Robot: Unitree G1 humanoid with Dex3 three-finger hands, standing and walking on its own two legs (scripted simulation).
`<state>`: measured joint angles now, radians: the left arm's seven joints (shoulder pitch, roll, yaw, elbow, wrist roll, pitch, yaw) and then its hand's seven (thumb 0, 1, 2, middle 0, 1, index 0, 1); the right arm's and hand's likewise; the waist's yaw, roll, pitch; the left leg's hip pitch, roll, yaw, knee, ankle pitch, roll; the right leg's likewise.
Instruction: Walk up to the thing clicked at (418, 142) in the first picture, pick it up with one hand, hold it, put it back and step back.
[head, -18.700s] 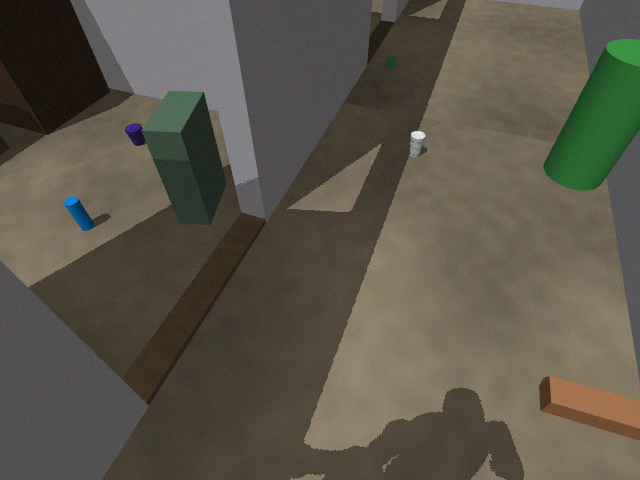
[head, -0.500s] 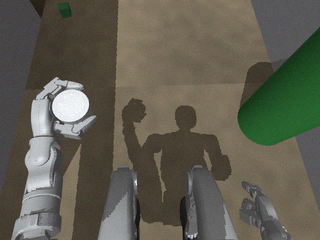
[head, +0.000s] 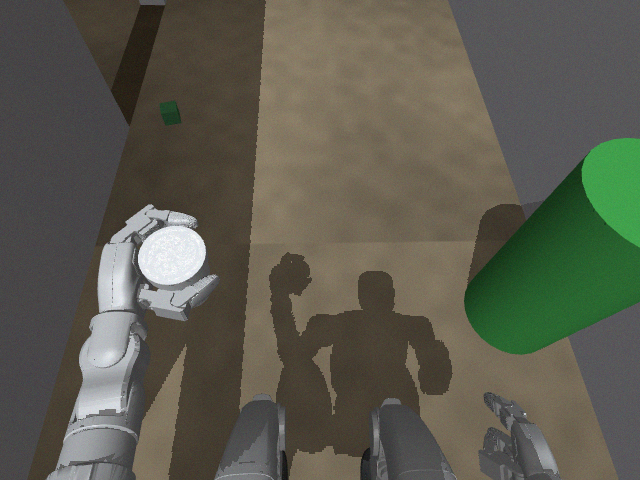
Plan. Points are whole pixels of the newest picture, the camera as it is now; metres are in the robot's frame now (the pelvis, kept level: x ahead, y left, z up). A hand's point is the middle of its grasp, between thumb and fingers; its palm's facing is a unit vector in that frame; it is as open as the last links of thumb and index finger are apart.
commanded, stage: lift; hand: left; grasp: from the side
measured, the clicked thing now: (183, 274) +0.35 +0.19 +0.00
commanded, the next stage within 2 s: hold in 0.86 s
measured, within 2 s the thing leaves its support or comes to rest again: neither
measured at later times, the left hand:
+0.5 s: hand (182, 241) +0.35 +0.17 +0.08, palm faces +0.10 -0.99 -0.03, open 9.4 cm
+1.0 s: hand (183, 223) +0.36 +0.16 +0.11, palm faces +0.09 -1.00 -0.02, open 9.4 cm
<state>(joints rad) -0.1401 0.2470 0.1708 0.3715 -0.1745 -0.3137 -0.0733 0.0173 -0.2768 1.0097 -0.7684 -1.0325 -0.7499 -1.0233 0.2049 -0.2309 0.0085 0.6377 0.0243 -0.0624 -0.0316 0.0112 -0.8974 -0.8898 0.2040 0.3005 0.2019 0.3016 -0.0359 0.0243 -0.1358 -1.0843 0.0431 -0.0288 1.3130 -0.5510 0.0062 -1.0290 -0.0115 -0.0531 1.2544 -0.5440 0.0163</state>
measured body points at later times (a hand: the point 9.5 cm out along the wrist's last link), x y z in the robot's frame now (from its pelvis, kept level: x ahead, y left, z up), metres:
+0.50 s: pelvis +0.01 -0.01 +0.05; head +0.08 +0.00 +0.49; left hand +0.34 +0.22 +0.09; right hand +0.15 -0.25 -0.06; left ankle +0.04 +0.11 -0.62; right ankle +0.03 -0.14 -0.62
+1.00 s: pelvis +0.03 -0.01 +0.07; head +0.08 +0.00 +0.52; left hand +0.35 +0.22 +0.11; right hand +0.16 -0.25 -0.04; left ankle +0.04 +0.11 -0.62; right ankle +0.03 -0.14 -0.62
